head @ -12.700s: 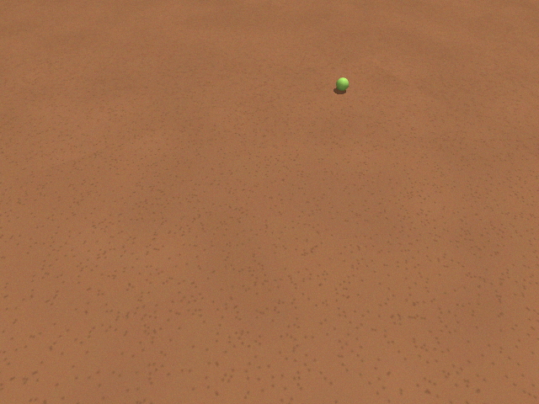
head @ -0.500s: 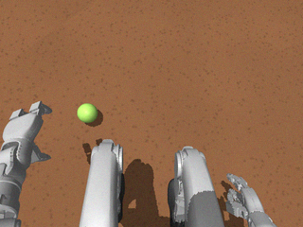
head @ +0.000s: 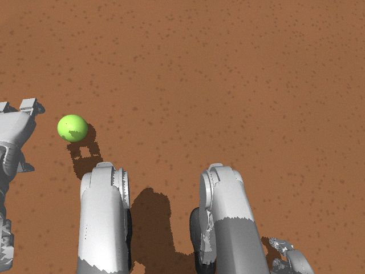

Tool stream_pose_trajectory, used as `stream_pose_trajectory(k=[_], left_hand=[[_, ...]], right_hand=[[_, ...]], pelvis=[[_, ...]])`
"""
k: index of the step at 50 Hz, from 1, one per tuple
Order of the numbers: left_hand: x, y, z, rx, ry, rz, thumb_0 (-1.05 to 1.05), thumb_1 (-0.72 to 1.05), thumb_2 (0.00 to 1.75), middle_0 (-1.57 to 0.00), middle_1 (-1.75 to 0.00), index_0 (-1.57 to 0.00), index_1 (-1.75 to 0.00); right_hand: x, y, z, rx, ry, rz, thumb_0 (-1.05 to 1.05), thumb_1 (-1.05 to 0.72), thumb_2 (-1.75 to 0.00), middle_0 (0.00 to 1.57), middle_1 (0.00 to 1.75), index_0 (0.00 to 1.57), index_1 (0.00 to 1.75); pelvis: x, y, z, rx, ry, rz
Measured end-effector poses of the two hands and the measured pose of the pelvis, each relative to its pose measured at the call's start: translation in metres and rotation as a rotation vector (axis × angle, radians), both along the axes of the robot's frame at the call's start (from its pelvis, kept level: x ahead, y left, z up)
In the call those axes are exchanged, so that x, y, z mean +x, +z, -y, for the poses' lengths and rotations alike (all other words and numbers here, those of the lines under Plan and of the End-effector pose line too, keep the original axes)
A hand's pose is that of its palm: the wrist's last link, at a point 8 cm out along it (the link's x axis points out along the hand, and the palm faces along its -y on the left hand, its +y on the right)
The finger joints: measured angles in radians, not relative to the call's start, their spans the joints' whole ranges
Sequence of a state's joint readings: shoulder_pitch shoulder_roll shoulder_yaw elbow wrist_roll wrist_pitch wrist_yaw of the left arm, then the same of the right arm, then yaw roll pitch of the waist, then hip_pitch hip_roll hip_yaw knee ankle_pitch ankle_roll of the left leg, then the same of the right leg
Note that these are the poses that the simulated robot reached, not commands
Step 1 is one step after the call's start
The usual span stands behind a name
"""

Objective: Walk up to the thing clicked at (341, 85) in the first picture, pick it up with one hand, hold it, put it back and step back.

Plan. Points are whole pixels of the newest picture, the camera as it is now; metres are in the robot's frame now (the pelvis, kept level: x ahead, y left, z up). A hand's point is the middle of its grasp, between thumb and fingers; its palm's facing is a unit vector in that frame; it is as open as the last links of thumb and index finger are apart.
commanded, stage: rise first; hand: left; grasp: from above
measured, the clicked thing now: (73, 128) +0.46 +0.31 -0.33
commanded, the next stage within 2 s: approach in 0.74 s
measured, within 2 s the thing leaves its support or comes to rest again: neither
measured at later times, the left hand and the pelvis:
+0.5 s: hand (35, 139) +0.39 +0.35 -0.19, palm faces -0.44 -0.09 -0.89, open 14.2 cm; pelvis +0.01 +0.00 -0.03, yaw -1 degrees
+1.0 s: hand (45, 136) +0.40 +0.34 -0.22, palm faces -0.46 -0.09 -0.88, open 14.1 cm; pelvis +0.01 +0.00 -0.04, yaw -2 degrees
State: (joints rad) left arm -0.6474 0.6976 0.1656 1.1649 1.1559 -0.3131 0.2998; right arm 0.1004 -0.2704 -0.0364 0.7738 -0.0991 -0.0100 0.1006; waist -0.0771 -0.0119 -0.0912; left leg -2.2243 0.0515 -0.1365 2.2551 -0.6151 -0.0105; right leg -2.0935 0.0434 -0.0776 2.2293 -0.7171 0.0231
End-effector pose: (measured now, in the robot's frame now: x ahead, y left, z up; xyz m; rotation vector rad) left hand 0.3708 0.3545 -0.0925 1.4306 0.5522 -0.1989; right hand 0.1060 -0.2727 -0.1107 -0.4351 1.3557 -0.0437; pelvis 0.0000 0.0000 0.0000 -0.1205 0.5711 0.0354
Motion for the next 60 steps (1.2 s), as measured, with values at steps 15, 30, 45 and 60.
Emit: stream_pose_trajectory(k=[15,30,45,60], left_hand=[[0.014,-0.029,0.000,0.043,-0.050,0.010,0.00,-0.54,1.02,-0.07,-1.01,-0.07,-1.01],[0.026,-0.048,0.005,0.043,-0.032,0.013,0.00,-0.54,1.01,-0.07,-1.02,-0.08,-1.02],[0.031,-0.059,0.007,0.032,-0.041,0.008,0.00,-0.54,1.00,-0.07,-1.04,-0.08,-1.03],[0.079,-0.083,0.062,0.021,-0.132,0.073,0.00,-0.51,0.97,-0.08,-1.06,-0.10,-1.05]], right_hand=[[0.020,-0.024,-0.008,0.012,0.046,0.007,0.00,-0.90,-0.90,0.20,0.30,0.20,0.30],[0.007,-0.033,-0.009,0.009,0.034,-0.030,0.00,-0.91,-0.90,0.20,0.30,0.20,0.30],[-0.003,-0.034,-0.006,-0.006,0.031,-0.053,0.00,-0.91,-0.90,0.20,0.30,0.20,0.30],[-0.016,-0.034,-0.004,-0.032,0.050,-0.043,0.00,-0.90,-0.90,0.20,0.30,0.21,0.30]], pelvis=[[0.004,-0.022,-0.001,-0.005,-0.014,0.003],[0.008,-0.031,-0.001,-0.010,-0.022,-0.003],[0.008,-0.038,-0.002,-0.017,-0.029,0.008],[0.008,-0.051,0.000,-0.018,-0.038,0.014]])
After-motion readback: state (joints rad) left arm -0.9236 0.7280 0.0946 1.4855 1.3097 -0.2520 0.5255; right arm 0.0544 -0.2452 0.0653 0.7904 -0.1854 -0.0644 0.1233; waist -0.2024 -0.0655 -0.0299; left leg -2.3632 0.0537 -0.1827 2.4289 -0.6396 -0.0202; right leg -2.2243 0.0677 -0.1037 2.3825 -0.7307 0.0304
